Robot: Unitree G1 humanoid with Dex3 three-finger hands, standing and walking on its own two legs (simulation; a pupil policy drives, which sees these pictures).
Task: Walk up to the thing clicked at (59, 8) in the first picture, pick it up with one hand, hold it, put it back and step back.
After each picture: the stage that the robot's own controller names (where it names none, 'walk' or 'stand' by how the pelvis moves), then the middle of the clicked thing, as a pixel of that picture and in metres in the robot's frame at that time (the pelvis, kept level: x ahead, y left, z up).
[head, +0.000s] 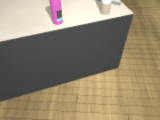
stand; (55, 5) +0.96 +0.18 -0.01
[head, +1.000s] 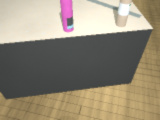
rise first; (67, 12) +0.88 +0.16 +0.00
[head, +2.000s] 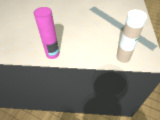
walk; (48, 35) +0.58 +0.22 +0.00
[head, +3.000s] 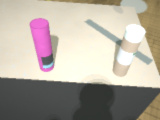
stand; (43, 47) +0.53 +0.18 +0.01
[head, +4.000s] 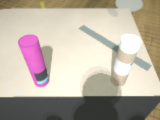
stand; (36, 63) +0.46 +0.21 -0.01
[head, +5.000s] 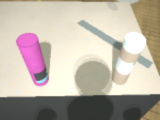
stand; (35, 63) +0.44 +0.21 -0.01
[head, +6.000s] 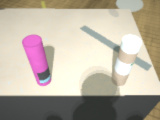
stand; (38, 63) +0.47 +0.20 -0.02
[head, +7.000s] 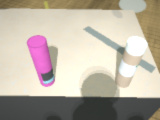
stand; (42, 63) +0.47 +0.19 -0.02
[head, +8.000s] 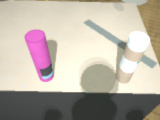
rise first; (41, 58) +0.47 +0.19 -0.01
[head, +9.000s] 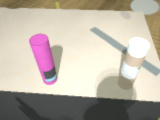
rise first; (45, 62) +0.47 +0.20 -0.01
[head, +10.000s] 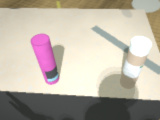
go down; (47, 62) +0.47 +0.20 -0.01
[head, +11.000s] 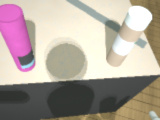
go down; (19, 44) +0.46 +0.19 +0.05
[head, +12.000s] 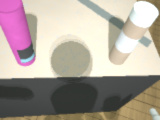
close in; (18, 36) +0.47 +0.19 +0.06
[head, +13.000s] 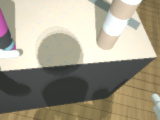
close; out of the picture +0.49 +0.20 +0.10
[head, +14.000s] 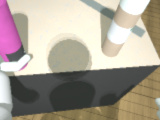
lift; (6, 39) +0.45 +0.19 +0.09
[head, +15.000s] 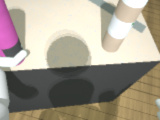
lift; (2, 34) +0.46 +0.19 +0.09
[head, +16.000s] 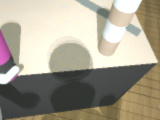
lift; out of the picture +0.42 +0.22 +0.09
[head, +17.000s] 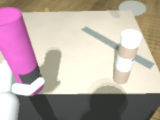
lift; (21, 59) +0.32 +0.17 +0.20
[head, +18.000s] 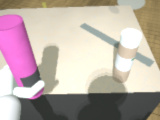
hold; (22, 63) +0.33 +0.18 +0.16
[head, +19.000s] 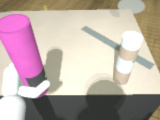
crouch; (28, 62) +0.32 +0.16 +0.18
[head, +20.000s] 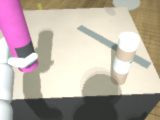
crouch; (17, 34) +0.42 +0.19 +0.19
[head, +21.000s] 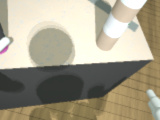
lower; out of the picture +0.50 +0.22 +0.08
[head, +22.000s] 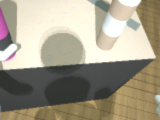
lower; out of the picture +0.48 +0.20 +0.09
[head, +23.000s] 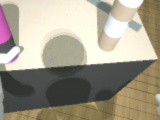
lower; out of the picture +0.48 +0.20 +0.09
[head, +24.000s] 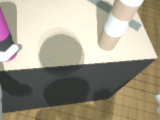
lower; out of the picture +0.48 +0.20 +0.09
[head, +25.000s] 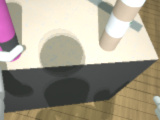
loosen; out of the picture +0.48 +0.19 +0.09
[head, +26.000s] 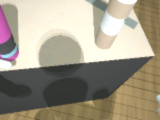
withdraw; out of the picture +0.48 +0.19 +0.09
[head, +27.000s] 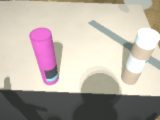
sink last; (46, 60) +0.45 +0.17 +0.03
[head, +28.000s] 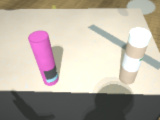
stand; (45, 61) +0.46 +0.18 +0.03
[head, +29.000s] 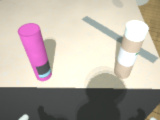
stand; (37, 55) +0.46 +0.19 +0.04
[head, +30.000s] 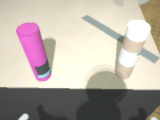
stand; (36, 55) +0.45 +0.19 +0.05
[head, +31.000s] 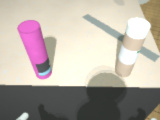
stand; (37, 53) +0.46 +0.19 +0.05
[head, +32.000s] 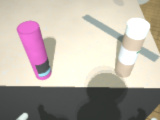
stand; (37, 54) +0.46 +0.19 +0.05
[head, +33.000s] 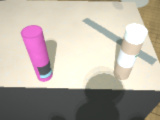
stand; (39, 56) +0.46 +0.19 +0.03
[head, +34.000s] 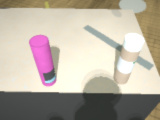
walk; (44, 63) +0.47 +0.18 -0.02
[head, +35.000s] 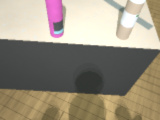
walk; (55, 13) +0.67 +0.16 +0.00
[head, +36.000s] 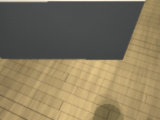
walk; out of the picture +0.99 +0.21 +0.01
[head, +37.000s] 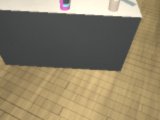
stand; out of the picture +1.06 +0.15 -0.01
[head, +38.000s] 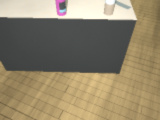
stand; out of the picture +1.07 +0.17 -0.02
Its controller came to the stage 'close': yes
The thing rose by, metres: 0.22
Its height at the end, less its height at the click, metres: +0.00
